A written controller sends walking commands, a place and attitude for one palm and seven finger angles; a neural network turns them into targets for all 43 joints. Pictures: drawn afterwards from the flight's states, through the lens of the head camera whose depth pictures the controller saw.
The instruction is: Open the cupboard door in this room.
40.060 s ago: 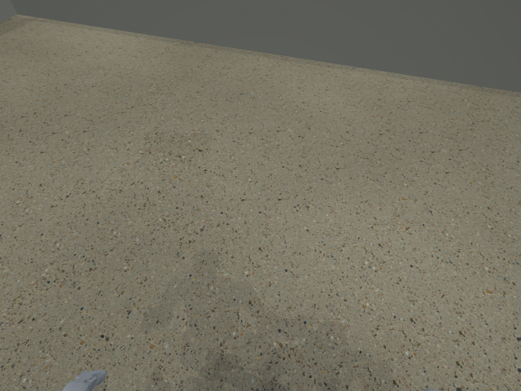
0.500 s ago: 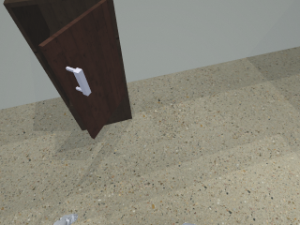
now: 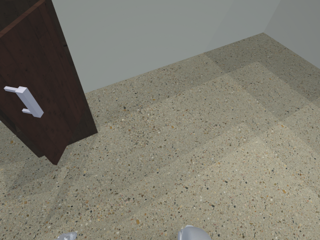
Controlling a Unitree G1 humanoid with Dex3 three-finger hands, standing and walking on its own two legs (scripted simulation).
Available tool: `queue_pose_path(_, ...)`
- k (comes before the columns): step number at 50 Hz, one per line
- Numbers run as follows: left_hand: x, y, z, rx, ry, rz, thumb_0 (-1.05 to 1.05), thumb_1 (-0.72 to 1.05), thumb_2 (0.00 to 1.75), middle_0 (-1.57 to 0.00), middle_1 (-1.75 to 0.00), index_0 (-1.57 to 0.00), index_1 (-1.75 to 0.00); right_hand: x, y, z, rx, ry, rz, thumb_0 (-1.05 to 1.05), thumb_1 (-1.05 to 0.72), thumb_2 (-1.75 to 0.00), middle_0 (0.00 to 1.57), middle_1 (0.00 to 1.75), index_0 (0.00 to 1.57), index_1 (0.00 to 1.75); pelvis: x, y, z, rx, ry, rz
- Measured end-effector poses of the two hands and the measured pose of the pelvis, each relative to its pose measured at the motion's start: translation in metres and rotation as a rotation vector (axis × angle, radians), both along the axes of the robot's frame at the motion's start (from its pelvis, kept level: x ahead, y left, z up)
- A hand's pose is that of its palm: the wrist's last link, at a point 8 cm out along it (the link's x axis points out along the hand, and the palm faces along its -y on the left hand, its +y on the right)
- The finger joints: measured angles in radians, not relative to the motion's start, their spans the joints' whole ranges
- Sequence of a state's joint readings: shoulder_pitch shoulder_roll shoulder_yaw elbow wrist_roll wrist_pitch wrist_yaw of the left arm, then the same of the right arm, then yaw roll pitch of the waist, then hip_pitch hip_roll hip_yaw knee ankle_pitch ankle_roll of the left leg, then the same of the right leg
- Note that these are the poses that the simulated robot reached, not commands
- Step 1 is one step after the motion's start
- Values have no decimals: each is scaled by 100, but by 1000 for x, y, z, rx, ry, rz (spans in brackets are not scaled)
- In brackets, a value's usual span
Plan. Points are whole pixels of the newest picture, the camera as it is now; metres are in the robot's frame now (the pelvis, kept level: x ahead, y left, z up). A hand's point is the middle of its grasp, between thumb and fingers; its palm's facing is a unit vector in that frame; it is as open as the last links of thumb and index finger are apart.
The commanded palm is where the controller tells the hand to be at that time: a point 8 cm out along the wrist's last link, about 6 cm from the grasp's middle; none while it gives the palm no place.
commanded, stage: walk to a spot facing it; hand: left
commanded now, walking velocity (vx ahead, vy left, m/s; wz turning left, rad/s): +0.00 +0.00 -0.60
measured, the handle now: (24, 101) +0.47 +0.47 -0.03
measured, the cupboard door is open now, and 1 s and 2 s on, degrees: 49 49 49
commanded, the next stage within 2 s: turn to face it in 1.80 s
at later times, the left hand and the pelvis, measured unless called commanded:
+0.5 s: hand (104, 230) +0.15 +0.16 -0.18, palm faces -0.24 -0.95 -0.19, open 7.4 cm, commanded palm none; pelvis +0.08 -0.02 +0.00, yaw -18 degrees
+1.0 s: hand (189, 138) +0.48 -0.08 -0.17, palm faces -0.62 -0.76 -0.19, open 7.4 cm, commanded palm none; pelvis +0.23 -0.13 -0.02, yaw -34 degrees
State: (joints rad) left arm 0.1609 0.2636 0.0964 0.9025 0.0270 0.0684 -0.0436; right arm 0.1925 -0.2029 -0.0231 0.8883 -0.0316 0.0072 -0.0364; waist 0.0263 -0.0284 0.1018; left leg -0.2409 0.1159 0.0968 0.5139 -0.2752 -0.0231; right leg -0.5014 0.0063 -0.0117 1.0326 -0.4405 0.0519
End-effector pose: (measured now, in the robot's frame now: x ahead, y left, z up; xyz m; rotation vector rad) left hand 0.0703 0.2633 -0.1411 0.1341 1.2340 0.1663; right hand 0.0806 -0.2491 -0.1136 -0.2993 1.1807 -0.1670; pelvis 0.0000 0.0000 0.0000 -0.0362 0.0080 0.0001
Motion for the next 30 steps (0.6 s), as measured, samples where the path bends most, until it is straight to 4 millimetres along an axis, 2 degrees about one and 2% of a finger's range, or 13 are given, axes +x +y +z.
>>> queue_pose_path(4,27,-13,7,27,-11,-88,1,91,90,-19,-30,-19,-30,-29,-15,-12,28,36,-87,1,-91,-90,21,30,21,30,3,-10,-3,6,-1,-61)
queue_pose_path(8,52,-31,6,75,-45,-173,1,91,90,-19,-30,-19,-30,-56,-39,-37,60,66,-182,1,-91,-90,21,30,21,30,7,-26,-18,30,-1,-120)
queue_pose_path(12,59,-45,14,90,-45,-201,1,91,90,-20,-30,-19,-30,-65,-51,-36,70,101,-234,1,-91,-90,20,30,20,30,11,-31,-12,35,-8,-157)
queue_pose_path(17,62,-56,17,66,6,-243,1,91,90,-20,-30,-20,-30,-46,-56,-17,75,33,-276,1,-91,-90,20,30,20,30,28,-34,0,50,-2,-221)
queue_pose_path(23,78,-55,5,16,62,-278,1,91,90,-20,-30,-20,-30,-2,-49,-2,53,-68,-306,1,-91,-90,20,30,20,30,61,-26,1,38,3,-293)
queue_pose_path(27,107,-47,-15,-8,96,-310,1,91,90,-20,-30,-20,-30,24,-40,-2,5,-145,-328,1,-91,-90,20,30,20,30,90,-15,-12,17,11,-347)
queue_pose_path(30,146,-53,-14,-18,98,-375,1,91,90,-20,-30,-20,-30,17,-28,3,1,-129,-378,0,-91,-90,20,30,20,30,108,-15,-6,14,3,-393)
